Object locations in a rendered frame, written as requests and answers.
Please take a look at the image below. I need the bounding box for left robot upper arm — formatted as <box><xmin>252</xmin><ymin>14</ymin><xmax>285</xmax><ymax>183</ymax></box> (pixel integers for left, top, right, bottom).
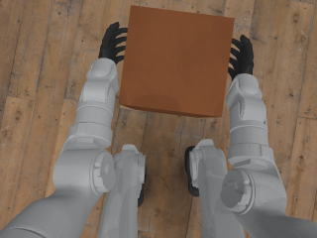
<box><xmin>0</xmin><ymin>148</ymin><xmax>116</xmax><ymax>238</ymax></box>

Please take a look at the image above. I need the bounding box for robot left shin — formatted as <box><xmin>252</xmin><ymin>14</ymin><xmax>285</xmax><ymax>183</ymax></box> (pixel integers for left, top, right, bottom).
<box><xmin>113</xmin><ymin>144</ymin><xmax>143</xmax><ymax>198</ymax></box>

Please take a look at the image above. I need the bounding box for carton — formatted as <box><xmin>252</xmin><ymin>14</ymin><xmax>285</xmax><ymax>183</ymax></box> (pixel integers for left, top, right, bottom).
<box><xmin>118</xmin><ymin>5</ymin><xmax>235</xmax><ymax>118</ymax></box>

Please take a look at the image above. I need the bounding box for robot left hand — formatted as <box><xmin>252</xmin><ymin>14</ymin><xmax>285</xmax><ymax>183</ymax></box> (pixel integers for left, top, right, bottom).
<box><xmin>98</xmin><ymin>22</ymin><xmax>128</xmax><ymax>64</ymax></box>

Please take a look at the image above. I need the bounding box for right robot upper arm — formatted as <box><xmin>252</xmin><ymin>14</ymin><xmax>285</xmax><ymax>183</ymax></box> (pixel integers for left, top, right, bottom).
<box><xmin>220</xmin><ymin>168</ymin><xmax>317</xmax><ymax>238</ymax></box>

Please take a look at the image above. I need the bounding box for right robot forearm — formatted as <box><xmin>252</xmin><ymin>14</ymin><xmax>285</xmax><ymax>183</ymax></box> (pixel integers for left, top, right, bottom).
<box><xmin>225</xmin><ymin>73</ymin><xmax>283</xmax><ymax>184</ymax></box>

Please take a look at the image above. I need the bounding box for left robot thigh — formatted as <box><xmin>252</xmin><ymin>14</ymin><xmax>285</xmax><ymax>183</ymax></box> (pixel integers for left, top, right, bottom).
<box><xmin>97</xmin><ymin>150</ymin><xmax>146</xmax><ymax>238</ymax></box>

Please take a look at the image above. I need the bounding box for left robot forearm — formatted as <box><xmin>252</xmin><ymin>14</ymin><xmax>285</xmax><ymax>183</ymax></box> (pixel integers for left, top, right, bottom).
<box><xmin>53</xmin><ymin>58</ymin><xmax>119</xmax><ymax>185</ymax></box>

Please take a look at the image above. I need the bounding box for robot right hand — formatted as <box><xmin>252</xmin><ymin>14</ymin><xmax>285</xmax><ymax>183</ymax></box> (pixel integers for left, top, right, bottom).
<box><xmin>228</xmin><ymin>35</ymin><xmax>254</xmax><ymax>81</ymax></box>

